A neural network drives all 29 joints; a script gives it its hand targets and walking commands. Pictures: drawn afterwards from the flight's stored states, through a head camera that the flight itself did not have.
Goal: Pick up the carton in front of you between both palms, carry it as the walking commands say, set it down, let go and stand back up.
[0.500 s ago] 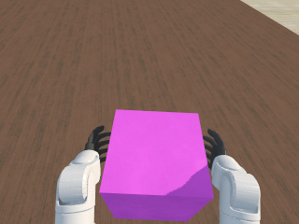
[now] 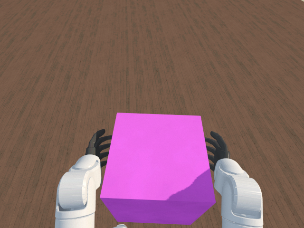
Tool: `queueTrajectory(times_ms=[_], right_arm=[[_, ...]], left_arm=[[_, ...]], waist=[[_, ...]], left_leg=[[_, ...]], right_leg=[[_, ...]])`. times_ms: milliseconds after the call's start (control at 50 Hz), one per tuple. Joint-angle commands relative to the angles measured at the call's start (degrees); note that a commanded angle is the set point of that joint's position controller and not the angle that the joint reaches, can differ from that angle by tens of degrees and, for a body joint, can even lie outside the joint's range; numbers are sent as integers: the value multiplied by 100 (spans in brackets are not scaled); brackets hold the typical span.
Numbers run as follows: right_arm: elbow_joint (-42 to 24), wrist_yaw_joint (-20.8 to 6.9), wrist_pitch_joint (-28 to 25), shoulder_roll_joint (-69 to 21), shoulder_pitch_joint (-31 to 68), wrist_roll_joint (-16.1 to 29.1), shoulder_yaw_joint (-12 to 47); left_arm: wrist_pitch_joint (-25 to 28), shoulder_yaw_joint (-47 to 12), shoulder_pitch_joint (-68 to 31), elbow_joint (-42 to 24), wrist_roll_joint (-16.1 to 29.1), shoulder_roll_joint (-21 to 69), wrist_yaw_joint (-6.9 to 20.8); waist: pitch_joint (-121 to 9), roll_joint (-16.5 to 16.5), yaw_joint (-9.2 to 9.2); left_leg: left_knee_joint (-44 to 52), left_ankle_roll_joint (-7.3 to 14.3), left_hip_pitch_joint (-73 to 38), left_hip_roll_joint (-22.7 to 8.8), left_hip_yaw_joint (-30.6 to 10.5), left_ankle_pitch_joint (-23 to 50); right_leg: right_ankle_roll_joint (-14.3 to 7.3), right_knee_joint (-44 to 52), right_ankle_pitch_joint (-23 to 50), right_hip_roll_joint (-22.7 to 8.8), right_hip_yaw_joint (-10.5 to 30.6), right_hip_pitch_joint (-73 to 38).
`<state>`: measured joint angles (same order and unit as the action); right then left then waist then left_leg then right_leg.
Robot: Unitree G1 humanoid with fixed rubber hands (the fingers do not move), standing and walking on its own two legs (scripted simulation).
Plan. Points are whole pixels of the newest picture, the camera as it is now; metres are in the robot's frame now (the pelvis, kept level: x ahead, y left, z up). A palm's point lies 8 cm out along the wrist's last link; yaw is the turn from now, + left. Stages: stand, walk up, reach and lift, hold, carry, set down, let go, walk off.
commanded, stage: carry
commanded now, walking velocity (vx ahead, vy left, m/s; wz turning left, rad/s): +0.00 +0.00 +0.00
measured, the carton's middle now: (156, 172) +0.27 +0.00 +0.00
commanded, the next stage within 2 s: none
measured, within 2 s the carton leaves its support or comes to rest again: neither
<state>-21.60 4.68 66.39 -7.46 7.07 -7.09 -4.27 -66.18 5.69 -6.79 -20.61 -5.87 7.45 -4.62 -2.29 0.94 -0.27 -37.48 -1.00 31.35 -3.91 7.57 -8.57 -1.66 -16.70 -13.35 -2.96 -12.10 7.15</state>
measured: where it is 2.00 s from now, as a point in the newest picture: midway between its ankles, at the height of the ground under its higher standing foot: outside the picture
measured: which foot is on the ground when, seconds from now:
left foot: up 0.00-0.06, down 0.08-1.00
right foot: down 0.00-0.14, up 0.16-0.22, down 0.24-1.00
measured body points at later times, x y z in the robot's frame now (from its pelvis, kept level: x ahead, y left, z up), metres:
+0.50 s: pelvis +0.16 +0.01 -0.02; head +0.15 +0.01 +0.43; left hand +0.45 +0.15 +0.06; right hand +0.43 -0.15 +0.06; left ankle +0.18 +0.11 -0.75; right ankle +0.04 -0.09 -0.75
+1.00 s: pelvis +0.14 +0.00 -0.02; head +0.12 +0.00 +0.43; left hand +0.43 +0.14 +0.02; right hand +0.41 -0.17 +0.03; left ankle +0.18 +0.11 -0.75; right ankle +0.04 -0.09 -0.75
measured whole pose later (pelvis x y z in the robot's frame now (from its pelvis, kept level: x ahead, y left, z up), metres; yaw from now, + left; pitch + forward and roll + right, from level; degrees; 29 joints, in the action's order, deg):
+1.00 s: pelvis +0.14 +0.00 -0.02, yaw -4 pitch +3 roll +1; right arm -5.9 2.2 54.5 -7.3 5.9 -10.2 -5.2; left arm -55.3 5.3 -5.7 -5.9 -10.2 7.3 -2.7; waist -6.8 -0.6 0.1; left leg -32.6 0.9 20.3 -4.1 11.1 -14.5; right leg 0.5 -29.6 -24.6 -3.7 -10.0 7.3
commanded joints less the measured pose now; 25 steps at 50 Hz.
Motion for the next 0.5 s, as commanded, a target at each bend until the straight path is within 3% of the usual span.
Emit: queueTrajectory(times_ms=[0,60,80,100,120,140,160,180,200,240,280,360,400,480], right_arm=[[-436,-1301,76,-5234,2286,2281,4180],[-338,-1365,269,-4921,2150,2283,4043],[-260,-1389,341,-4748,2147,2266,3943],[-46,-1413,374,-4712,2162,2209,3827],[168,-1429,367,-4760,1990,2204,3744],[234,-1441,357,-4882,1955,2236,3714],[285,-1447,344,-5045,2042,2245,3709],[263,-1453,321,-5195,2173,2263,3732],[236,-1459,297,-5290,2267,2283,3743],[207,-1461,244,-5374,2315,2271,3761],[77,-1465,235,-5363,2564,2330,3836],[298,-1420,294,-5197,2237,2204,3788],[302,-1426,291,-5211,2307,2219,3827],[189,-1437,255,-5327,2499,2296,3908]], left_arm=[[-101,-4000,-2243,-528,2276,5060,1546],[-256,-3910,-2219,-461,2159,4758,1464],[-311,-3881,-2200,-391,2115,4646,1444],[-400,-3958,-2434,-439,2158,4583,1421],[-472,-4020,-2490,-480,2191,4552,1414],[-486,-4062,-2578,-446,2198,4647,1419],[-473,-4093,-2684,-380,2224,4783,1434],[-437,-4116,-2782,-361,2265,4927,1447],[-401,-4135,-2885,-350,2288,5054,1453],[-352,-4152,-2893,-376,2304,5173,1457],[-332,-4136,-3011,-432,2288,5182,1444],[-390,-4007,-2538,-46,2204,5044,1454],[-372,-3992,-2561,7,2194,5080,1469],[-319,-4006,-2693,-47,2235,5203,1485]], waist=[[-1441,-1133,-78],[-1276,-589,9],[-1451,-290,-1],[-1924,615,40],[-2303,1215,101],[-2222,1065,88],[-2208,873,60],[-2109,766,26],[-2127,788,13],[-2185,590,38],[-2056,45,56],[-2063,-98,21],[-2071,-136,19],[-1956,-211,15]], left_leg=[[715,-22,-777,193,297,790],[1934,-29,-2114,127,432,2095],[1682,8,-2888,-407,-55,3420],[1072,530,-3898,-1259,-859,5700],[1183,1094,-4282,-1724,-1508,5625],[1481,1208,-4033,-1737,-1568,5126],[1614,1128,-3928,-1608,-1436,4484],[1657,935,-3636,-1416,-1143,3946],[1635,713,-3435,-1201,-891,3314],[1482,454,-3055,-919,-561,2413],[1086,378,-2918,-738,-279,2770],[545,411,-2742,-651,-214,3831],[432,419,-2661,-617,-170,4032],[418,349,-2374,-529,-110,3498]], right_leg=[[-252,-208,3897,-1030,63,-892],[82,-1095,2956,-756,-65,-292],[270,-1529,2023,-630,11,192],[481,-2155,223,-379,286,817],[498,-2480,-1301,-161,500,1266],[453,-2462,-1928,-180,721,1316],[402,-1989,-2060,-198,832,1231],[372,-1254,-1799,-225,783,955],[363,-692,-1086,-213,695,618],[389,-362,37,-319,664,73],[391,-768,1316,-611,798,111],[421,-1159,2537,-602,689,44],[435,-1230,2785,-566,661,53],[420,-1158,3109,-581,644,-122]])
